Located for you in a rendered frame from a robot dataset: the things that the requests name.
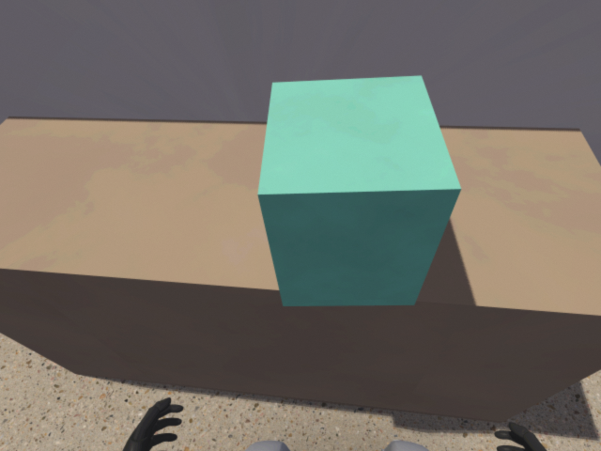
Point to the carton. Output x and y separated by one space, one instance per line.
356 189

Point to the pedestal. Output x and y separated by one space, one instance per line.
136 249

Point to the right robot hand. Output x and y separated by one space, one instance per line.
520 435

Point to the left robot hand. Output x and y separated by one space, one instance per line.
143 438

